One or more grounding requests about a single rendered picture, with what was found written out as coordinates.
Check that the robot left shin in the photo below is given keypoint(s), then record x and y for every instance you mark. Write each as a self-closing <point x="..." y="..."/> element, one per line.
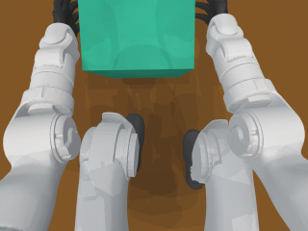
<point x="87" y="139"/>

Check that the left robot foot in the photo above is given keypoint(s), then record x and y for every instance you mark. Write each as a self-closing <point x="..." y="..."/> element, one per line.
<point x="138" y="124"/>

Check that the robot left hand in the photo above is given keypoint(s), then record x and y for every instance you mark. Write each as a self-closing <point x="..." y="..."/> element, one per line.
<point x="63" y="13"/>

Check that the left robot upper arm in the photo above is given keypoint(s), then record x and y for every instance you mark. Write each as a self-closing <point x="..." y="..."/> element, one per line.
<point x="38" y="148"/>

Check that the carton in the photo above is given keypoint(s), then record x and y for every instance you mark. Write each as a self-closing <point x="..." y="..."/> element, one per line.
<point x="137" y="38"/>

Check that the robot right forearm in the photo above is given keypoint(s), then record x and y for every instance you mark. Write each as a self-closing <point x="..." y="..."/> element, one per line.
<point x="238" y="70"/>

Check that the robot right hand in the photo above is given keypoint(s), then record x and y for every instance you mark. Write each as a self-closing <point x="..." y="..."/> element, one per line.
<point x="212" y="9"/>

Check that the right robot upper arm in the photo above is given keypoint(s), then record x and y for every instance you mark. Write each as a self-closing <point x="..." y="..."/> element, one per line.
<point x="270" y="139"/>

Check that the robot left forearm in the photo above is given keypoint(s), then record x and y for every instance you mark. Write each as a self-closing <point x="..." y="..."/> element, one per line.
<point x="53" y="75"/>

